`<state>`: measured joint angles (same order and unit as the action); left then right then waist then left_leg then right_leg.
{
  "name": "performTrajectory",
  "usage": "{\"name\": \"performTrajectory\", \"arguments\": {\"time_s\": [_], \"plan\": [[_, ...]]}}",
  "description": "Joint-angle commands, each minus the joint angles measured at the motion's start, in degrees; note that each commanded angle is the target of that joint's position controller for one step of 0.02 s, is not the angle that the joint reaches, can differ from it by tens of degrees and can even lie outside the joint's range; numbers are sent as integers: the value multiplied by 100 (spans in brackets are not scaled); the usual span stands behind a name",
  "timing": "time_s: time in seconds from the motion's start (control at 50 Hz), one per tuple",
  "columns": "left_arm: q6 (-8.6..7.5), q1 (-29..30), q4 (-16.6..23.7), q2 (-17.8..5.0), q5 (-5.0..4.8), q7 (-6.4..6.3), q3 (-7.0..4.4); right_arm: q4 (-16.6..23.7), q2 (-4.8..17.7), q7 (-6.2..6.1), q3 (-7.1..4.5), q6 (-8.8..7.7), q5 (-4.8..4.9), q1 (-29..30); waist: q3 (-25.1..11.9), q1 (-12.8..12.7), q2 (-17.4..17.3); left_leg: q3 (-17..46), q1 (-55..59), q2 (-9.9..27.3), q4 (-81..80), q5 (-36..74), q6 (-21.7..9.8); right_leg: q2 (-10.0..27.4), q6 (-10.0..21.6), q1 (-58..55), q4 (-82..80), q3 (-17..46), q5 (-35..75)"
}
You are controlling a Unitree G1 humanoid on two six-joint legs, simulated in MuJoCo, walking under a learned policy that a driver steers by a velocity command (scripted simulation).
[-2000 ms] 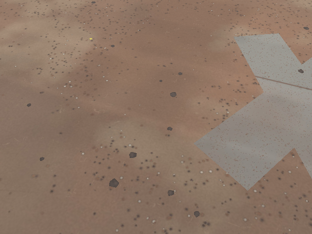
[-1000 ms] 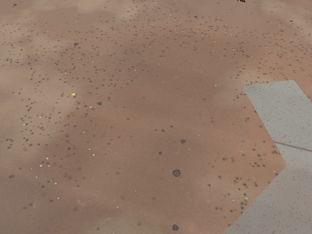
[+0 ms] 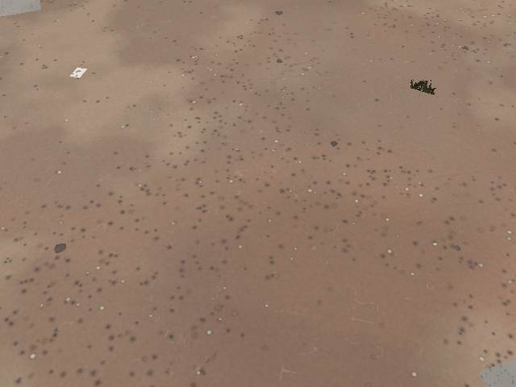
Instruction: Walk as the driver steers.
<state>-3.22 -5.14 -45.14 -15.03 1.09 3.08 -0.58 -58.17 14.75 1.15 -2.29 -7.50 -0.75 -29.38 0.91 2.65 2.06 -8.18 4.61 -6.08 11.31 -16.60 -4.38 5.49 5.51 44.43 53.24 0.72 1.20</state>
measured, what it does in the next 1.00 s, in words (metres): walks ahead, turning right: right foot, then left foot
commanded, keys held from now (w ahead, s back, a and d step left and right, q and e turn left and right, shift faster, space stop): w+e+shift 1.00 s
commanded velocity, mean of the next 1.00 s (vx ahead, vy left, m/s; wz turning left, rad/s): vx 1.00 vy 0.00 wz -0.89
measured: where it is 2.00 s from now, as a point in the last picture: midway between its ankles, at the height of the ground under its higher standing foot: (456, 190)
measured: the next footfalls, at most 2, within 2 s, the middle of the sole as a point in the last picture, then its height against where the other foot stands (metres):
right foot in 0.18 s outside the picture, level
left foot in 0.58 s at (260, 276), level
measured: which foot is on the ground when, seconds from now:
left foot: down 0.00-0.18, up 0.20-0.56, down 0.58-1.00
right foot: up 0.00-0.16, down 0.18-0.60, up 0.62-1.00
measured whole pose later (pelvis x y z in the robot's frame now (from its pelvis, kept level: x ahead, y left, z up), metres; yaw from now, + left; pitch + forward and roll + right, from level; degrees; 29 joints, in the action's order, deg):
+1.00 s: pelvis +0.88 -0.25 -0.03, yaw -52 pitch +1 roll +2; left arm -0.6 5.5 -33.2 -17.6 1.7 5.3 -0.7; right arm -52.6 15.8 -0.7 -2.1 -4.9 -1.6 -30.3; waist 2.6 4.3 2.0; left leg -18.9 15.0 1.7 15.6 -25.9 5.0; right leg -0.3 10.7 40.7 43.9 -8.7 -4.5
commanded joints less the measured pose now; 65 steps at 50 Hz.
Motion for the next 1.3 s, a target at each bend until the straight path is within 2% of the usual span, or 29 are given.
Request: {"name": "performTrajectory", "arguments": {"time_s": [0.02, 0.1, 0.16, 0.18, 0.2, 0.22, 0.24, 0.28, 0.34, 0.42, 0.5, 0.54, 0.58, 0.6, 0.62, 0.64, 0.68, 0.76, 0.9, 0.96, 1.0, 1.02, 1.04, 1.06, 1.08, 1.1, 1.14, 1.18, 1.3], "plan": [[-69, 695, 439, -23, -54, 101, 96, 383, 499, -49, -6, -218, 70, 294, 825, -134, -265, -125, -1422, 1326, -1075, 3651, 106, -249, 165, -1128, -1125, -726, 1141], [-78, 343, 285, -403, 17, 78, 8, 403, 966, -341, -53, -46, -29, 139, 195, -454, -787, -531, 296, 1589, 320, 7588, 452, -1034, 443, -1663, -1702, -1291, 530], [-34, -2633, -539, -1045, 16, -51, -344, 698, 1371, -471, -205, 252, -186, 912, -1084, -1924, -936, -372, -613, 1814, 4561, 7751, 403, -1177, 930, -4573, -1934, -677, -542], [32, -2802, -655, -1232, -47, -176, -492, 759, 1054, -340, -171, 219, -235, 1113, -964, -1767, -261, -290, -1997, 1049, 6623, 2863, 279, -676, 1106, -5380, -1768, 74, -1167], [133, -2246, -524, -1851, 86, -215, -644, 1361, 338, -226, 1, 88, -98, 778, -1200, -791, 1448, 355, -4707, 195, 8666, -1372, 627, 580, 2230, -6821, -2098, 3049, -565], [158, -2176, -396, -1760, 19, -233, -700, 1679, 510, -215, 81, -57, -29, 1186, -1586, -1018, 636, 1327, -5657, 402, 8639, -991, 488, 977, 2558, -7117, -3440, 4550, -1995], [146, -1989, -410, -1299, -11, -280, -635, 1720, 702, -180, 88, -151, -80, 1598, -734, -887, -336, 1461, -5676, 765, 7842, -423, 370, 877, 2167, -6187, -3974, 4230, -2398], [72, -1641, -441, -934, -35, -311, -534, 1761, 635, -139, 104, -67, -239, 1735, 94, -275, -861, 1375, -4905, 1064, 6845, -330, 470, 368, 1710, -4358, -4123, 3256, -1411], [-145, -1439, -320, -891, -119, -307, -463, 1987, 466, -67, 180, 301, -394, 1935, 444, 46, -739, 1094, -4087, 1334, 5557, -408, 773, -272, 1523, -2652, -4379, 2335, -969], [-236, -1730, -270, -1122, -126, -245, -580, 2539, 299, 30, 308, 308, -188, 3166, 554, -434, -232, 733, -3241, 1102, 3247, 1772, 795, -734, 1106, -2141, -4461, 1916, 376], [-186, -2052, -272, -1253, -163, -241, -664, 2741, 512, -9, 267, 274, -89, 3472, 224, -749, 83, 830, -2843, 777, 2052, 2224, 591, -513, 752, -3402, -3956, 2150, 1494], [-177, -1921, -207, -1456, -121, -285, -708, 2574, 876, -100, 120, 243, -84, 2801, -321, -414, 72, 895, -1848, 492, 1747, 1634, 495, -511, 479, -3865, -2902, 2211, 2782], [-240, -1357, -46, -1548, -37, -238, -709, 2081, 1446, -295, -150, 193, -87, 618, -1448, 827, 28, 1153, 583, 901, 2060, 578, 353, -794, 257, -3003, -289, 1988, 2443], [-295, -1259, 176, -543, 14, -267, -449, 1869, 1775, -396, -263, 183, -268, -529, -2129, 1001, -1147, 2636, 1867, 2435, 2027, -1164, 291, -1163, 306, -1885, 1764, 1479, -1851], [-261, -2174, 572, -286, -350, -270, -292, 1972, 2197, -313, -372, 217, -381, 236, -2771, 43, -3010, 6234, 2331, 3674, 532, -2397, -365, -1406, 169, -394, 2978, 869, -3135], [-124, -1632, 314, -813, -132, -342, -314, 2166, 1424, -260, -310, 264, -315, 965, -1762, 145, -1580, 5749, 1422, 3234, 291, -3362, -405, -811, 223, 87, 3145, 691, -2355], [-4, -932, 370, -900, 21, -191, -368, 2002, 774, -213, -150, 290, -280, 1257, -606, 120, -379, 3591, 47, 2674, 379, -1352, -259, -397, 114, -56, 2624, 447, -1713], [275, -347, 885, -324, 96, 59, -200, 1330, 448, -103, -58, 111, -49, 724, 20, -202, -706, 1676, -775, 2331, 46, 649, 31, 51, 65, 146, 2335, 350, -1591], [309, 976, 1508, -391, 75, 284, -54, 1079, 810, -112, -121, -22, -73, 739, 787, -314, -409, -620, -1115, 1789, -625, 3019, 301, -193, 264, -529, -240, -714, 2], [267, 818, 1370, -509, 60, 250, -90, 1047, 1211, -217, -198, 98, -67, 359, 406, -469, -653, -912, -270, 1863, 335, 6701, 454, -829, 549, -1411, -843, -1298, -340], [238, -465, 1025, -825, 46, 135, -242, 1144, 1589, -296, -303, 296, -105, 559, -324, -1219, -910, -816, -190, 2154, 2170, 8013, 397, -1157, 752, -2783, -908, -1200, -981], [186, -1634, 639, -1051, 66, 39, -388, 1285, 1611, -285, -322, 381, -91, 816, -795, -1670, -792, -657, -735, 2206, 3784, 7631, 326, -1275, 934, -4096, -1330, -906, -990], [220, -2149, 403, -1248, -84, -136, -608, 1353, 1502, -239, -351, 408, -17, 1010, -1076, -1849, -25, -679, -1970, 1434, 6046, 4137, 501, -1134, 1017, -5558, -2154, -242, -737], [244, -1492, 564, -1937, 39, -214, -691, 1748, 630, -113, -143, 343, -162, 405, -893, -614, 1227, -381, -4304, 688, 8274, -1653, 801, 358, 1463, -6532, -1540, 1910, 2595], [332, -1800, 873, -2129, 97, -241, -804, 2187, 973, -171, -157, 284, -9, 678, -2403, -1027, 427, 885, -5114, 513, 9122, -1483, 878, 1059, 2506, -7481, -2397, 3782, 2081], [324, -1659, 812, -1927, 27, -324, -795, 2282, 975, -180, -90, 187, 5, 1094, -1769, -852, -316, 1209, -5290, 851, 8457, -1024, 831, 1054, 2232, -6621, -3083, 3819, 1720], [247, -1088, 676, -1360, -43, -399, -616, 2161, 852, -225, -37, 272, -106, 1179, -249, -200, -875, 1080, -4711, 1252, 7294, -809, 804, 657, 1733, -4490, -3332, 2689, 2350], [125, -852, 692, -991, -126, -391, -459, 2035, 825, -227, -46, 559, -248, 861, -76, 129, -914, 1019, -3695, 1449, 6411, -818, 900, 343, 1463, -3115, -3472, 1917, 3358], [17, -1175, 278, -803, -85, -283, -413, 2168, 336, -172, 109, 612, -67, 1525, -523, -177, -151, 550, -2924, 976, 3674, 1440, 485, -647, 468, -3048, -3202, 638, 4017]]}}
